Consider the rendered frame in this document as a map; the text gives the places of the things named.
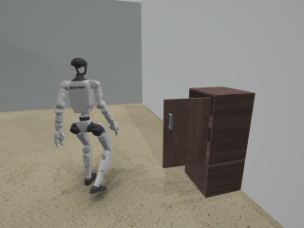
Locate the cupboard door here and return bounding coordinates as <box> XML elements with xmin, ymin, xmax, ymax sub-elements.
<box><xmin>162</xmin><ymin>97</ymin><xmax>212</xmax><ymax>168</ymax></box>

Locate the left robot upper arm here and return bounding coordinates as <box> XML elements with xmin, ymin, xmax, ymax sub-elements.
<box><xmin>56</xmin><ymin>81</ymin><xmax>70</xmax><ymax>109</ymax></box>

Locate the robot left forearm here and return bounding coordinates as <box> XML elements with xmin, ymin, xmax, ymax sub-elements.
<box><xmin>54</xmin><ymin>106</ymin><xmax>64</xmax><ymax>130</ymax></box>

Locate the handle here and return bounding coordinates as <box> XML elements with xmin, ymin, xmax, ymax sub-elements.
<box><xmin>168</xmin><ymin>113</ymin><xmax>173</xmax><ymax>130</ymax></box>

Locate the robot right hand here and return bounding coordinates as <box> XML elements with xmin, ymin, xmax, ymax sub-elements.
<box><xmin>109</xmin><ymin>122</ymin><xmax>119</xmax><ymax>136</ymax></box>

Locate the right robot foot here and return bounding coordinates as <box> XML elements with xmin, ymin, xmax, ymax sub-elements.
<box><xmin>89</xmin><ymin>183</ymin><xmax>106</xmax><ymax>194</ymax></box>

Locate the robot right forearm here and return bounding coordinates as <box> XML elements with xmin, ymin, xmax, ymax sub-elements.
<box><xmin>101</xmin><ymin>101</ymin><xmax>115</xmax><ymax>124</ymax></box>

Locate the robot head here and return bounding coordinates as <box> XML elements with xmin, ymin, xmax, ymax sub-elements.
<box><xmin>70</xmin><ymin>57</ymin><xmax>87</xmax><ymax>82</ymax></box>

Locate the right robot upper arm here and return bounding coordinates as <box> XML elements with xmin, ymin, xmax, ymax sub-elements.
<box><xmin>89</xmin><ymin>80</ymin><xmax>104</xmax><ymax>109</ymax></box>

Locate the robot left hand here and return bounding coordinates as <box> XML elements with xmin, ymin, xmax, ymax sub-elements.
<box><xmin>53</xmin><ymin>129</ymin><xmax>65</xmax><ymax>148</ymax></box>

